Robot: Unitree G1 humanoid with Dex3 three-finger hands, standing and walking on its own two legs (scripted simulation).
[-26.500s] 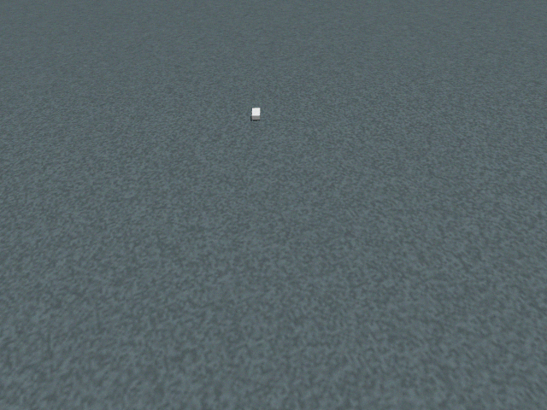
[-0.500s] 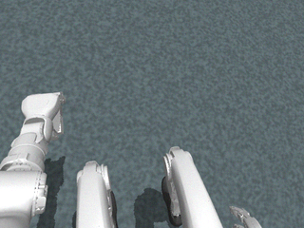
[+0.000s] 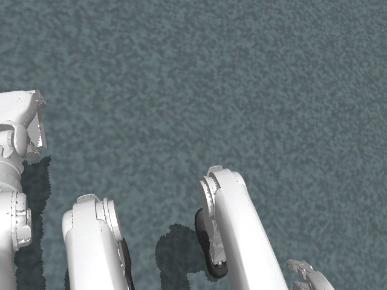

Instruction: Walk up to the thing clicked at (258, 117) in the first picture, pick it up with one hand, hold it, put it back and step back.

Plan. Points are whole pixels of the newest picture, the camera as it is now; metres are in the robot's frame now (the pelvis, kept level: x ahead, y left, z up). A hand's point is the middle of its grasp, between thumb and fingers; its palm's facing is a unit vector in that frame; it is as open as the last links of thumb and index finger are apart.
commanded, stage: crouch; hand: left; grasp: from above
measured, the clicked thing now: (28, 129) +0.48 +0.27 -0.20
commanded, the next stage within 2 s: lower in 0.56 s
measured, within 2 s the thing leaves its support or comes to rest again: rests again in 1.84 s
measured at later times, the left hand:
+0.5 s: hand (30, 126) +0.50 +0.28 -0.22, palm faces -0.47 -0.04 -0.88, open 11.5 cm
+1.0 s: hand (39, 130) +0.50 +0.27 -0.26, palm faces -0.49 -0.05 -0.87, open 11.5 cm
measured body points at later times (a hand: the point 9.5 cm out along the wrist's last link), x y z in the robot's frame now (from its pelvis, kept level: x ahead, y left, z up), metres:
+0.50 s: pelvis +0.00 +0.00 -0.05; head +0.26 +0.07 +0.32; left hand +0.52 +0.28 -0.17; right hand +0.02 -0.27 -0.14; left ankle +0.07 +0.13 -0.34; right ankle +0.09 -0.14 -0.34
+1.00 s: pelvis +0.00 +0.00 -0.06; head +0.28 +0.08 +0.28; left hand +0.52 +0.27 -0.21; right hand +0.02 -0.27 -0.14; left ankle +0.07 +0.13 -0.34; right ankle +0.09 -0.14 -0.34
